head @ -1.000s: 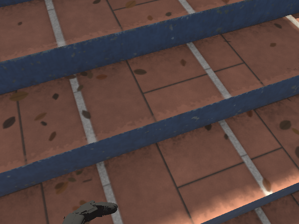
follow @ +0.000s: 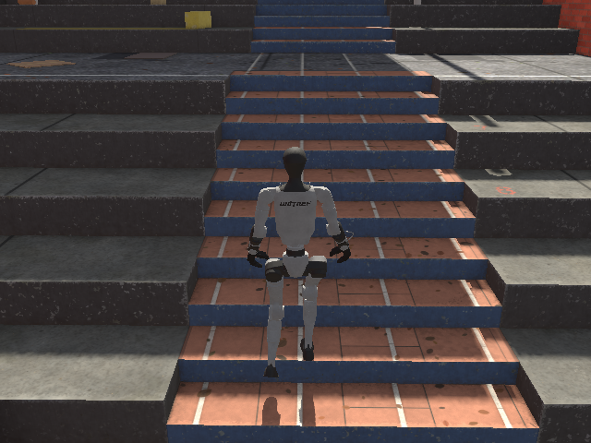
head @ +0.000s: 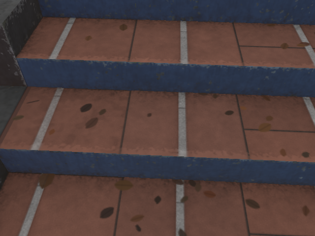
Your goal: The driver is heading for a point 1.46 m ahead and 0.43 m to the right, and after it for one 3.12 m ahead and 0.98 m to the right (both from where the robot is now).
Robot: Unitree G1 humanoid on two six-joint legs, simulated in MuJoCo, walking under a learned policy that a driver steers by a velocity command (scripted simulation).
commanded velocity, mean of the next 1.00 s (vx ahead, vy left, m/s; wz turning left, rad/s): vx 0.00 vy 0.00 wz -0.76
